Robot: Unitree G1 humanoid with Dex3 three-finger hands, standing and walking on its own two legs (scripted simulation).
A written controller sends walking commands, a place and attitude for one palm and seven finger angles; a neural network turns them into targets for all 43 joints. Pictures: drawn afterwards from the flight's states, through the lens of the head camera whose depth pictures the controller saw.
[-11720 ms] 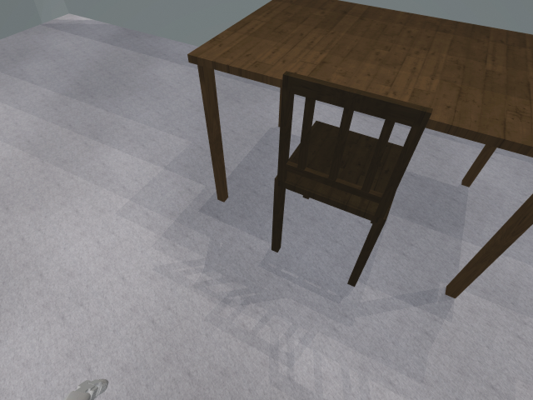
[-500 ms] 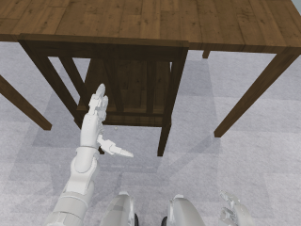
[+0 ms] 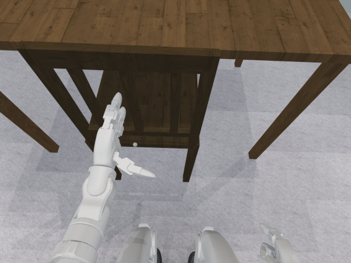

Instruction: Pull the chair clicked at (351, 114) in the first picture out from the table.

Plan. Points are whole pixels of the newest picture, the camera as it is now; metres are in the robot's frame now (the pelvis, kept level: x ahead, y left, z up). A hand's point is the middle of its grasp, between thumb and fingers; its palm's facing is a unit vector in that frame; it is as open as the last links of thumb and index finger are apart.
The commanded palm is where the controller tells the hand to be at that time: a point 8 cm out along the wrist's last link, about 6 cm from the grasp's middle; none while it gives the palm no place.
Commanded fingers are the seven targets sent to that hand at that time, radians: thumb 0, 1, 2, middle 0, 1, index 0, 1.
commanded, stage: push the fingers through the gap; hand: left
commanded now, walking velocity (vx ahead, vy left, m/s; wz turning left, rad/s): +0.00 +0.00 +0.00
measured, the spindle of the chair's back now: (133, 104) +0.49 +0.12 +0.01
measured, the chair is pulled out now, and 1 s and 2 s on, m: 0.00 0.00 0.00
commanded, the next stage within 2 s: hook a spindle and tug to test in 1.30 s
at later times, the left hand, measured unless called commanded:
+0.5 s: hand (140, 121) +0.43 +0.09 +0.02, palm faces -0.02 -1.00 -0.03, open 16.9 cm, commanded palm +0.40 +0.15 +0.02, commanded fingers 0.00 -0.50 0.30 -0.06 -0.08 -0.06 -0.08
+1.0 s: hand (140, 107) +0.47 +0.10 +0.02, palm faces +0.00 -1.00 -0.02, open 16.9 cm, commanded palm +0.44 +0.14 +0.02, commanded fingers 0.00 -0.50 0.30 -0.06 -0.08 -0.06 -0.08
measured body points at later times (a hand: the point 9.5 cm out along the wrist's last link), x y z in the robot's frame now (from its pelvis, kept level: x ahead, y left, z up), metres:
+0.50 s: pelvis +0.00 +0.00 +0.00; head +0.12 +0.00 +0.43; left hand +0.42 +0.15 +0.03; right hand +0.08 -0.26 -0.13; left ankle +0.03 +0.08 -0.63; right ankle +0.01 -0.10 -0.63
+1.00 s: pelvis +0.00 +0.00 -0.01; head +0.14 +0.01 +0.42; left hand +0.46 +0.15 +0.02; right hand +0.06 -0.26 -0.13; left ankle +0.03 +0.08 -0.63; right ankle +0.01 -0.10 -0.63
